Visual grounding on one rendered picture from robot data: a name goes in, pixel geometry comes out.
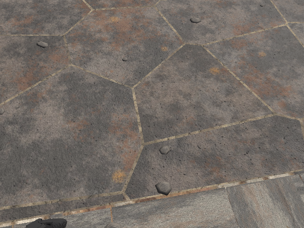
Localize left robot hand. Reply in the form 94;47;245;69
25;218;67;228

